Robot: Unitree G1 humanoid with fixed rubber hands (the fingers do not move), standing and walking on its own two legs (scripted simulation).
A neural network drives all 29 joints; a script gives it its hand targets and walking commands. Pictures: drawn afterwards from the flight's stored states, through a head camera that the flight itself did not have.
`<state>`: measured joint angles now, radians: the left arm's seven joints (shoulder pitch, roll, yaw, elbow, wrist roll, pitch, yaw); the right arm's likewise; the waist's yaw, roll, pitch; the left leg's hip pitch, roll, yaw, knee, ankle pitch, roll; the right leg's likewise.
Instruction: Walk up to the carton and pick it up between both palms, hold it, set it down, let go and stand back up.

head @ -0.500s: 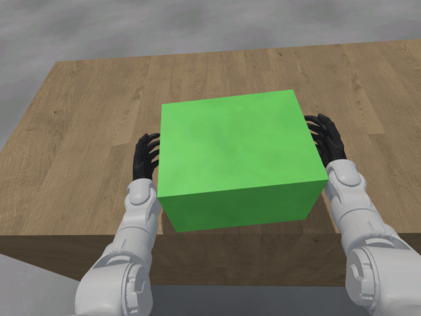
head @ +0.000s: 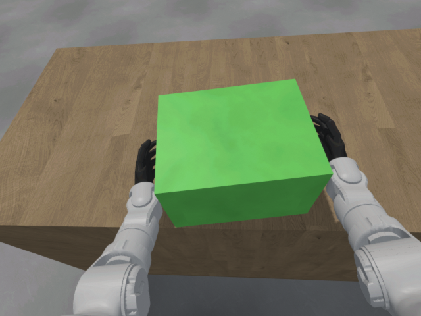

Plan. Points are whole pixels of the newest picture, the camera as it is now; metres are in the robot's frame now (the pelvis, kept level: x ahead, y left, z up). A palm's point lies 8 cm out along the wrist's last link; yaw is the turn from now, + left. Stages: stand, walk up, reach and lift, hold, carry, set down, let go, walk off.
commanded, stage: set down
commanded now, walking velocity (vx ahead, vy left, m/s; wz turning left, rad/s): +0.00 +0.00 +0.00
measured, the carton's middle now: (233, 155) +0.43 +0.02 +0.01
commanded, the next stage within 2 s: none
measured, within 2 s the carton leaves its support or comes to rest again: neither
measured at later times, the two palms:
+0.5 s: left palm (127, 200) +0.31 +0.22 +0.02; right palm (357, 177) +0.38 -0.21 +0.03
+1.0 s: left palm (107, 228) +0.25 +0.23 +0.04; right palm (377, 210) +0.31 -0.22 +0.05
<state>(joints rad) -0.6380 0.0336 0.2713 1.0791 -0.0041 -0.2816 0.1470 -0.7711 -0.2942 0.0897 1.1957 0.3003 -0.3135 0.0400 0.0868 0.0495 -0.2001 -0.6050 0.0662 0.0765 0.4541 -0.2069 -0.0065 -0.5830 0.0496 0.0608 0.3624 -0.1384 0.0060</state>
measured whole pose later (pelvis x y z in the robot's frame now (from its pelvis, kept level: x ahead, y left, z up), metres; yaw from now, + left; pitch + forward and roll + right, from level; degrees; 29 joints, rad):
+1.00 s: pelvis -0.04 +0.00 +0.00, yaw +0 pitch +9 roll -1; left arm -0.16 0.04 0.17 0.30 0.00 0.14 0.12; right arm -0.28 -0.39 0.01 0.66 0.37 -0.13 0.17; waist 0.09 0.00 -0.13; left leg -0.43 0.07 0.08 0.45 -0.18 -0.01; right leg -0.41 0.05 0.06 0.36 -0.11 0.00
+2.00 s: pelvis -0.03 +0.00 +0.01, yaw +1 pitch +0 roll -1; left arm 0.23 0.04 0.08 0.06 0.00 0.20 0.16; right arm 0.19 -0.39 -0.06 0.33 0.37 -0.03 0.20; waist 0.09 -0.02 -0.06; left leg -0.23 0.05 0.08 0.43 -0.20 -0.01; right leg -0.22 0.04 0.06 0.36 -0.15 0.00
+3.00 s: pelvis -0.01 +0.01 +0.01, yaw +1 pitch +2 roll -1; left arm 0.28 0.06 0.08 0.35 0.00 0.09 0.08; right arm 0.26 -0.31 -0.05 0.50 0.20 -0.09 0.11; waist 0.09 -0.01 -0.02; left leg -0.22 0.05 0.08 0.43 -0.23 -0.01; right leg -0.21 0.03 0.06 0.36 -0.18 0.00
